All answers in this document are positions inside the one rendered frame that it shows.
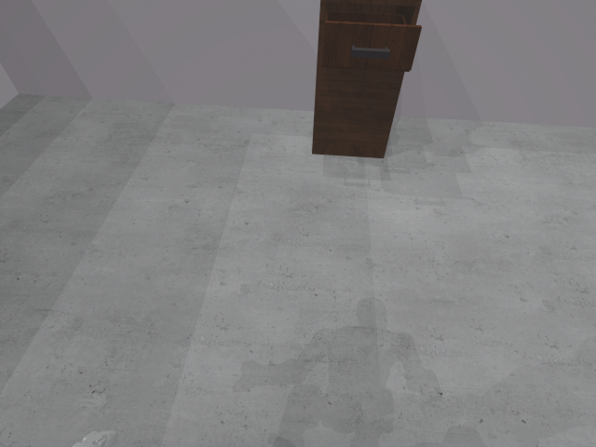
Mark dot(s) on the handle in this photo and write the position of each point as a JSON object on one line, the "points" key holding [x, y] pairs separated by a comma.
{"points": [[374, 53]]}

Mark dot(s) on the drawer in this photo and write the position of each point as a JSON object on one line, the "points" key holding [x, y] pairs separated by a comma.
{"points": [[372, 30]]}

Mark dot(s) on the cabinet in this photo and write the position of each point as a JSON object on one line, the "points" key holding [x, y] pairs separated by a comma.
{"points": [[354, 108]]}

